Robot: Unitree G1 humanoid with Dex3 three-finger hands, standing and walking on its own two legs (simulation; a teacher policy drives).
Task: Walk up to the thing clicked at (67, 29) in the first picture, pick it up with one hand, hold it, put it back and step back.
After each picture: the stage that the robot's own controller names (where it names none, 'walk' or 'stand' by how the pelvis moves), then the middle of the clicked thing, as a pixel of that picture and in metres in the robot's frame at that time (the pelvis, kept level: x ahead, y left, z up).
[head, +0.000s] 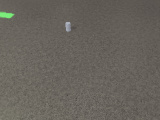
stand; (68, 26) +1.81 +0.26 -0.72
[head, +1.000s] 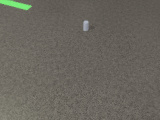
walk; (85, 25) +1.68 +0.12 -0.70
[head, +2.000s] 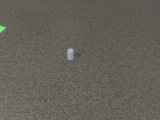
walk; (70, 54) +1.17 +0.19 -0.70
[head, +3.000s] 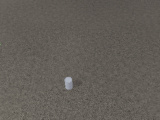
walk; (68, 83) +0.79 +0.19 -0.71
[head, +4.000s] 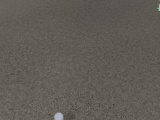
walk; (59, 119) +0.49 +0.20 -0.70
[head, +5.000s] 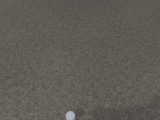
stand; (70, 118) +0.43 +0.10 -0.69
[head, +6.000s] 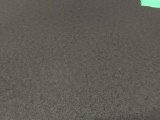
stand; out of the picture +0.41 +0.13 -0.71
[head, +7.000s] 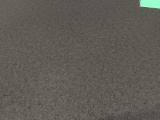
stand; out of the picture +0.38 +0.17 -0.72
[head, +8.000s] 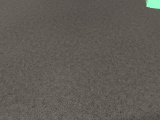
walk; out of the picture +0.37 +0.14 -0.72
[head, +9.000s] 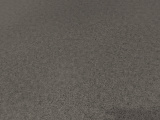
walk; out of the picture +0.37 +0.16 -0.69
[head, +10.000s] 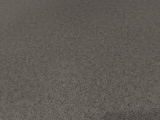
walk; out of the picture +0.36 +0.15 -0.68
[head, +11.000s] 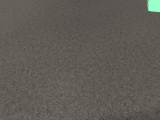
stand; out of the picture +0.32 +0.09 -0.72
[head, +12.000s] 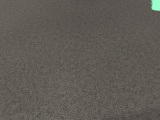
stand; out of the picture +0.29 +0.09 -0.73
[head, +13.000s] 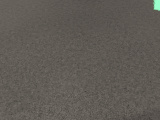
stand; out of the picture +0.29 +0.09 -0.73
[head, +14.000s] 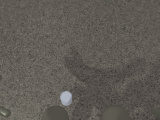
go down; (66, 98) +0.36 +0.09 -0.48
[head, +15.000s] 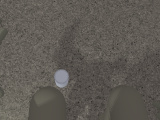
go down; (61, 78) +0.40 +0.10 -0.34
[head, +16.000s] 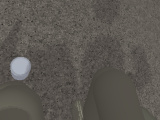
close in; (20, 69) +0.39 +0.14 -0.24
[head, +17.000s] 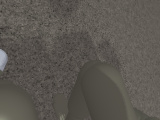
close; out of the picture +0.40 +0.16 -0.23
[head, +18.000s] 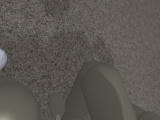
close; out of the picture +0.40 +0.16 -0.24
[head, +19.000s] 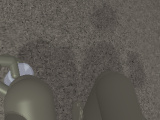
lift; (18, 77) +0.33 +0.19 -0.18
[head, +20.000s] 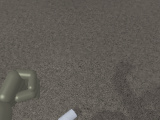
go down; (67, 118) +0.41 +0.11 -0.61
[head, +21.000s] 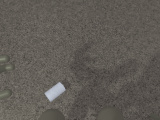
stand; (55, 91) +0.42 +0.13 -0.52
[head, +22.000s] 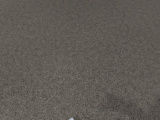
stand; out of the picture +0.38 +0.11 -0.65
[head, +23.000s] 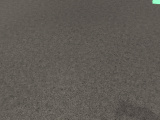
stand; out of the picture +0.38 +0.11 -0.68
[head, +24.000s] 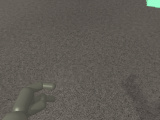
hold; out of the picture +0.38 +0.11 -0.69
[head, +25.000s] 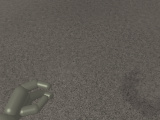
hold; out of the picture +0.39 +0.12 -0.69
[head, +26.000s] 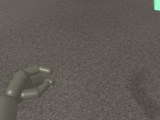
hold; out of the picture +0.38 +0.12 -0.72
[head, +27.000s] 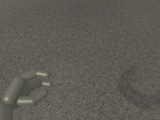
crouch; out of the picture +0.39 +0.12 -0.70
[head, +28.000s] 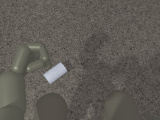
crouch; (55, 73) +0.47 +0.14 -0.40
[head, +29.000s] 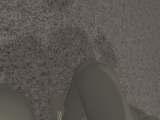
lower; out of the picture +0.46 +0.22 -0.26
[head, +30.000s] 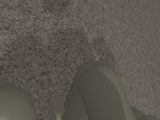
lower; out of the picture +0.44 +0.22 -0.26
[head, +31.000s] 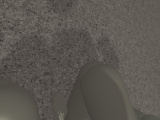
lower; out of the picture +0.44 +0.21 -0.26
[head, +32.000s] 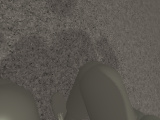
lower; out of the picture +0.44 +0.21 -0.26
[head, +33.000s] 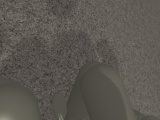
loosen; out of the picture +0.44 +0.21 -0.26
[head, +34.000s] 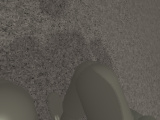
withdraw; out of the picture +0.45 +0.22 -0.26
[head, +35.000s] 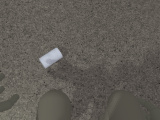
walk; (50, 58) +0.52 +0.19 -0.41
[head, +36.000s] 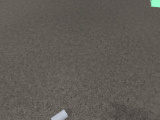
stand; (59, 117) +0.53 +0.19 -0.68
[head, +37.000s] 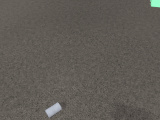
stand; (53, 109) +0.59 +0.25 -0.68
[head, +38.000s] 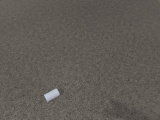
stand; (51, 95) +0.66 +0.30 -0.70
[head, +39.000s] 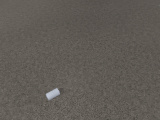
stand; (52, 94) +0.76 +0.34 -0.75
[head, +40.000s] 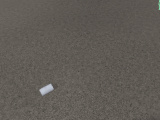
stand; (46, 89) +0.79 +0.39 -0.75
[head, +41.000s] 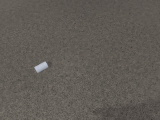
walk; (41, 67) +0.89 +0.44 -0.74
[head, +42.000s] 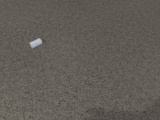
walk; (35, 43) +1.17 +0.49 -0.73
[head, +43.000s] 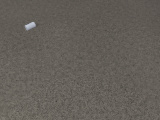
stand; (30, 26) +1.54 +0.72 -0.72
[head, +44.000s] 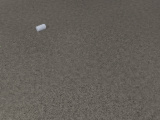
stand; (41, 27) +1.64 +0.61 -0.73
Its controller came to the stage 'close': yes
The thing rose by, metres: 0.27
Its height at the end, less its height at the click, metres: -0.02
